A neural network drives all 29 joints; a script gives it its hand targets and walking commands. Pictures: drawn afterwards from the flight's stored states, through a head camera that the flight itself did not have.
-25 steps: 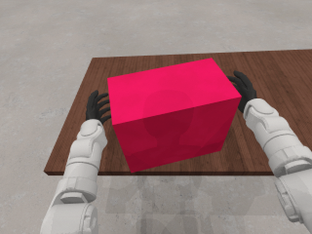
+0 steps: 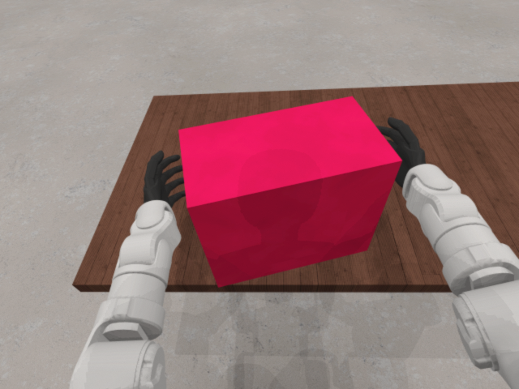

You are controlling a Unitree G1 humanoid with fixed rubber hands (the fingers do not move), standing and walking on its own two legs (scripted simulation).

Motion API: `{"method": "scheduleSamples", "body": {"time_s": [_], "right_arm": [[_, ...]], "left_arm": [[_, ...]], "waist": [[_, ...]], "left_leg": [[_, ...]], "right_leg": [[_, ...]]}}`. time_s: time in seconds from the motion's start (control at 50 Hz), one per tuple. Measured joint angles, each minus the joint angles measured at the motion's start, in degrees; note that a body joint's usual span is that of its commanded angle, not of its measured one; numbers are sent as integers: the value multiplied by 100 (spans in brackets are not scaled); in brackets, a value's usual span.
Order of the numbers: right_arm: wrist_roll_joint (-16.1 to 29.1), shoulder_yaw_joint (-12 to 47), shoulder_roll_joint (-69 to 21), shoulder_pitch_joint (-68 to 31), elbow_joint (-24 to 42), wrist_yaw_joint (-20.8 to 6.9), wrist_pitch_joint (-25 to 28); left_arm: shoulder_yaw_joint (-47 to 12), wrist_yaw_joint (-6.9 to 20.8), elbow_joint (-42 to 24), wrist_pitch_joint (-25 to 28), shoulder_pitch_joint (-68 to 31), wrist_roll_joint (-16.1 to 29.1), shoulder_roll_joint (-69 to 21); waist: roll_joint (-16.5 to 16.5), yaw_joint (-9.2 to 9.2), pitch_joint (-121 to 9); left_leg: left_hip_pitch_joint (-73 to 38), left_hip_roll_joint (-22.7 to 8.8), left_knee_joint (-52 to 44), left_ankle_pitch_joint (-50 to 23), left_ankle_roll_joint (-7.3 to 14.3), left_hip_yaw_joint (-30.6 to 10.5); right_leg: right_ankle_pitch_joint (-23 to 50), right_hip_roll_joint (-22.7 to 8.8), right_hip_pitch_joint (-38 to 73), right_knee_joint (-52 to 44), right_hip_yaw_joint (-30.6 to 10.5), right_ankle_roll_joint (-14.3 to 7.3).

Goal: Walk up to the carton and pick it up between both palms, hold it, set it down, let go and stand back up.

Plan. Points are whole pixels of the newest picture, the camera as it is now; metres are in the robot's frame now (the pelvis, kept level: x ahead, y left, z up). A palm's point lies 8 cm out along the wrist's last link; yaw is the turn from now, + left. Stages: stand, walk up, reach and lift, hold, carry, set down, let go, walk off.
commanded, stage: reach and lift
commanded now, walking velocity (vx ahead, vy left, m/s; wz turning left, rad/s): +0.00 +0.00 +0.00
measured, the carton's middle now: (282, 196) +0.44 +0.03 +0.05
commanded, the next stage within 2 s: none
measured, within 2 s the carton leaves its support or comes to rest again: leaves its support in 0.62 s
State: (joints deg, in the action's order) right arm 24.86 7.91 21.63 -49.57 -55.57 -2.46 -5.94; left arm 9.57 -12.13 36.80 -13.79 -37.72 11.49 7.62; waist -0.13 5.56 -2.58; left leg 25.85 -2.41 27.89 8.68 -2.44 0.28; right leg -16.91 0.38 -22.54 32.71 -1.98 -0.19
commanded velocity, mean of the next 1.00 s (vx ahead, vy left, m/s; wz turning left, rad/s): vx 0.00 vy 0.00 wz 0.00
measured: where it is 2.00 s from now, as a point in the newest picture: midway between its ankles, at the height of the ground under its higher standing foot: outside the picture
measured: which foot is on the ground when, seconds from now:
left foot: down 0.00-1.00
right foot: down 0.00-1.00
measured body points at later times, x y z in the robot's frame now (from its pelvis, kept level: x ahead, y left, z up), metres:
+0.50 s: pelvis +0.00 +0.00 +0.00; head +0.04 -0.01 +0.45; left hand +0.39 +0.22 +0.09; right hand +0.46 -0.16 +0.11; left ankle +0.05 +0.15 -0.73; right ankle -0.01 -0.12 -0.73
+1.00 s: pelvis +0.00 +0.00 +0.00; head +0.00 -0.01 +0.45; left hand +0.38 +0.23 +0.13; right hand +0.45 -0.15 +0.16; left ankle +0.05 +0.15 -0.73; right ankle -0.01 -0.12 -0.73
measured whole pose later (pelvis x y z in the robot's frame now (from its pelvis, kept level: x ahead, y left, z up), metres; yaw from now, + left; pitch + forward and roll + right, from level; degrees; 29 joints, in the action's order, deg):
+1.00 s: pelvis +0.00 +0.00 +0.00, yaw +0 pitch +8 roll +0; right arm 11.4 2.2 17.2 -49.5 -58.4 -1.6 -2.2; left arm 15.2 -11.9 37.6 -11.5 -36.1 1.9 3.4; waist -0.9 5.6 -10.2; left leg 25.8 -2.6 25.3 7.3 -2.5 0.3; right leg -14.9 0.5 -22.1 29.1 -1.9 -0.1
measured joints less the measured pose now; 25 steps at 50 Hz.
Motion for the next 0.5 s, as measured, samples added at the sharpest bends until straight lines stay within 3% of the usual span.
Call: {"method": "scheduleSamples", "body": {"time_s": [0.5], "right_arm": [[-230,-111,-140,0,-101,190,97]], "left_arm": [[0,-105,81,202,58,0,-84]], "waist": [[-1,0,-61]], "left_leg": [[0,0,0,0,0,0]], "right_leg": [[0,0,0,0,1,0]]}}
